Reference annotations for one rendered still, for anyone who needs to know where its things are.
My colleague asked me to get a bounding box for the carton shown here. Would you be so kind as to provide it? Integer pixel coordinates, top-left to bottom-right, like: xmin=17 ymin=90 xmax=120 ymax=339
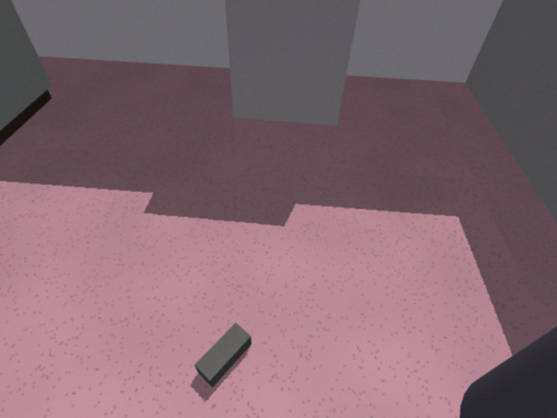
xmin=195 ymin=323 xmax=252 ymax=388

